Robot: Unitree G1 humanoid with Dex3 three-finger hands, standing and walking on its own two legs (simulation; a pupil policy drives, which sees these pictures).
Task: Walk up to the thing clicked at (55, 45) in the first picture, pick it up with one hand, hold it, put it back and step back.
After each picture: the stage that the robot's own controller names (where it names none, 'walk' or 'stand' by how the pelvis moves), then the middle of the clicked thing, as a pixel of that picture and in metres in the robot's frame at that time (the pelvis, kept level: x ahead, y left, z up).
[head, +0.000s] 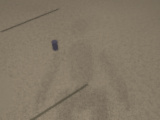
stand; (54, 45) +1.39 +0.31 -0.72
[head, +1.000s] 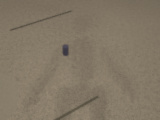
walk; (65, 50) +1.27 +0.13 -0.70
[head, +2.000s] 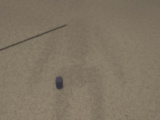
walk; (59, 83) +0.81 +0.15 -0.72
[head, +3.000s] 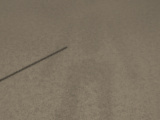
walk; out of the picture +0.44 +0.21 -0.70
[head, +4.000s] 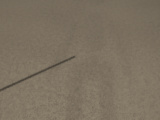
stand; out of the picture +0.34 +0.16 -0.72
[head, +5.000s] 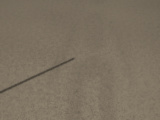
stand; out of the picture +0.32 +0.17 -0.73
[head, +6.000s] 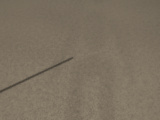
stand; out of the picture +0.32 +0.19 -0.73
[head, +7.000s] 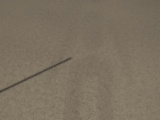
stand; out of the picture +0.31 +0.19 -0.73
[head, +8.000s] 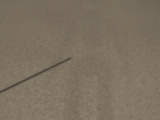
go down; out of the picture +0.31 +0.19 -0.73
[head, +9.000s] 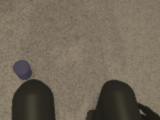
go down; (23, 70) +0.40 +0.23 -0.31
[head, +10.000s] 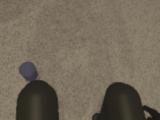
close in; (29, 72) +0.39 +0.23 -0.30
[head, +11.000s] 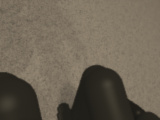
close in; out of the picture +0.37 +0.27 -0.21
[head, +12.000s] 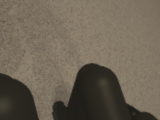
close; out of the picture +0.37 +0.27 -0.21
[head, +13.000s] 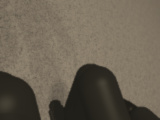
lift; out of the picture +0.36 +0.27 -0.22
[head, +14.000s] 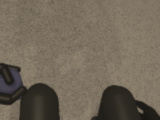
lift; (11, 86) +0.30 +0.25 -0.08
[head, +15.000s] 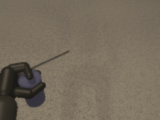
hold; (33, 89) +0.33 +0.17 +0.04
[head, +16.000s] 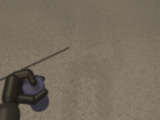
hold; (37, 95) +0.32 +0.17 +0.00
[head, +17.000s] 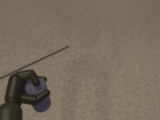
hold; (39, 95) +0.32 +0.16 -0.01
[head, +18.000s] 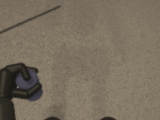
crouch; (30, 86) +0.35 +0.18 -0.07
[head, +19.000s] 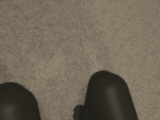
lower; out of the picture +0.40 +0.25 -0.18
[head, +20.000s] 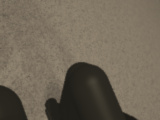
lower; out of the picture +0.40 +0.28 -0.22
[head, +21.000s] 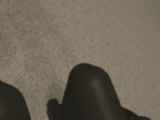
lower; out of the picture +0.39 +0.29 -0.22
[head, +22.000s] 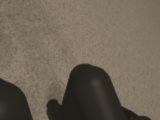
lower; out of the picture +0.39 +0.29 -0.22
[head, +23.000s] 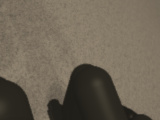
loosen; out of the picture +0.38 +0.29 -0.22
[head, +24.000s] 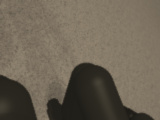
withdraw; out of the picture +0.37 +0.27 -0.22
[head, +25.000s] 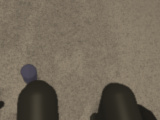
walk; (29, 74) +0.40 +0.23 -0.31
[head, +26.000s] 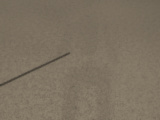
stand; out of the picture +0.32 +0.16 -0.66
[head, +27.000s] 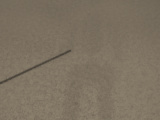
stand; out of the picture +0.35 +0.18 -0.67
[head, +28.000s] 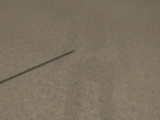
stand; out of the picture +0.34 +0.17 -0.69
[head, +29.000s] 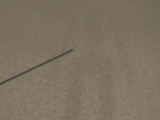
walk; out of the picture +0.36 +0.17 -0.72
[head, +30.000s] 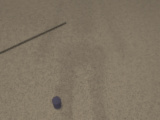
walk; (57, 102) +0.50 +0.17 -0.71
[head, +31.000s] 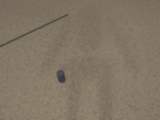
walk; (61, 76) +0.78 +0.22 -0.70
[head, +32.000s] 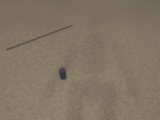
stand; (62, 73) +1.00 +0.23 -0.71
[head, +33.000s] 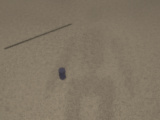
stand; (62, 73) +0.98 +0.19 -0.73
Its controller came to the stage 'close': yes
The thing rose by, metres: 0.70
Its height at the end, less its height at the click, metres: +0.00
